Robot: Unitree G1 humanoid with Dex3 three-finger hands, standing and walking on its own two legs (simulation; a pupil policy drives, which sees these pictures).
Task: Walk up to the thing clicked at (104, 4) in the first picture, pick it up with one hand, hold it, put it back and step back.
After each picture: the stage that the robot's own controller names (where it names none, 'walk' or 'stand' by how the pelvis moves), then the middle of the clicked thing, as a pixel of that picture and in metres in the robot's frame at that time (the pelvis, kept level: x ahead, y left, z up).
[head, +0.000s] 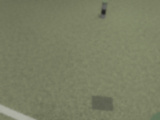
stand; (103, 9) +2.00 -0.28 -0.65
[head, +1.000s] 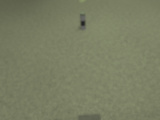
walk; (82, 21) +1.88 +0.13 -0.64
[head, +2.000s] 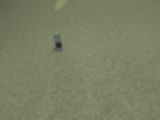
walk; (58, 42) +1.27 +0.35 -0.65
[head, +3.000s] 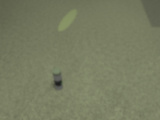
walk; (58, 79) +0.81 +0.25 -0.64
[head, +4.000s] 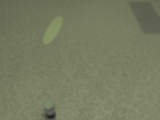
walk; (50, 111) +0.51 +0.20 -0.64
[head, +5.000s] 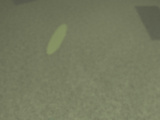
stand; out of the picture +0.39 +0.21 -0.65
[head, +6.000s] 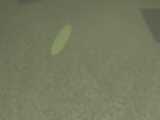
stand; out of the picture +0.39 +0.19 -0.66
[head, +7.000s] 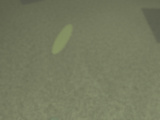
stand; out of the picture +0.41 +0.20 -0.66
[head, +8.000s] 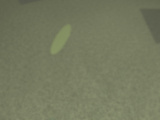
stand; out of the picture +0.40 +0.20 -0.66
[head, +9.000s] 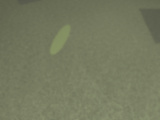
go down; out of the picture +0.39 +0.20 -0.66
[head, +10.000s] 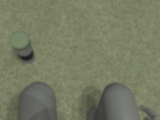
go down; (24, 50) +0.47 +0.24 -0.30
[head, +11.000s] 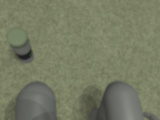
approach; (22, 48) +0.48 +0.24 -0.26
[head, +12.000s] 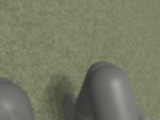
close in; out of the picture +0.46 +0.29 -0.16
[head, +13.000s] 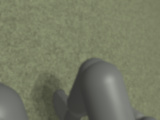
close; out of the picture +0.46 +0.30 -0.16
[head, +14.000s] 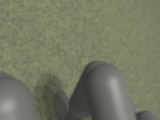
lift; out of the picture +0.40 +0.28 -0.16
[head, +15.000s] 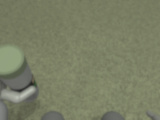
lift; (20, 79) +0.33 +0.19 +0.03
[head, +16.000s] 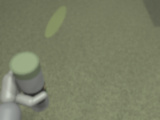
hold; (33, 86) +0.32 +0.17 +0.03
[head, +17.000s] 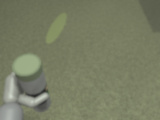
hold; (35, 87) +0.32 +0.16 +0.03
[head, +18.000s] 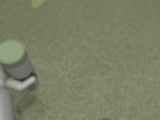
crouch; (22, 71) +0.38 +0.19 -0.02
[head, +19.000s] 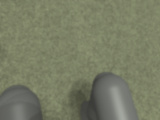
lower; out of the picture +0.51 +0.25 -0.04
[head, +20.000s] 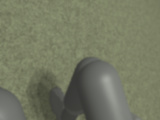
lower; out of the picture +0.47 +0.30 -0.16
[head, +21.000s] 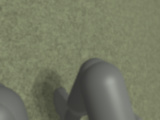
lower; out of the picture +0.45 +0.30 -0.17
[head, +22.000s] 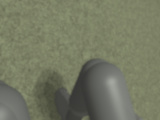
lower; out of the picture +0.44 +0.30 -0.17
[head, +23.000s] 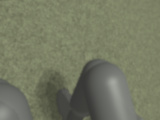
lower; out of the picture +0.43 +0.29 -0.16
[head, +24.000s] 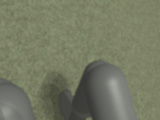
open; out of the picture +0.44 +0.27 -0.17
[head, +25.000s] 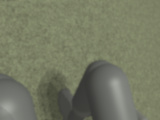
stand; out of the picture +0.44 +0.27 -0.17
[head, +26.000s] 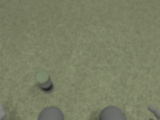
walk; (45, 83) +0.44 +0.20 -0.44
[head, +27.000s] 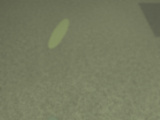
stand; out of the picture +0.40 +0.18 -0.60
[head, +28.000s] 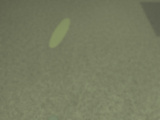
stand; out of the picture +0.40 +0.18 -0.60
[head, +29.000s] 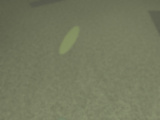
stand; out of the picture +0.42 +0.17 -0.65
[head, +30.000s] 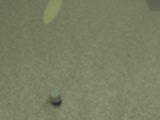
walk; (56, 98) +0.48 +0.16 -0.63
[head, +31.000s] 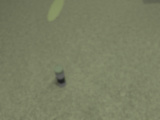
walk; (60, 77) +0.72 +0.23 -0.63
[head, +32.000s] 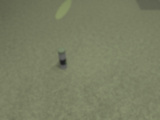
stand; (62, 59) +1.05 +0.23 -0.63
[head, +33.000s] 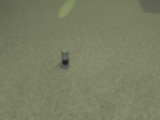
stand; (65, 59) +1.04 +0.18 -0.65
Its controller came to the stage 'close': yes
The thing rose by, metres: 0.69
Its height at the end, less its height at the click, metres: +0.00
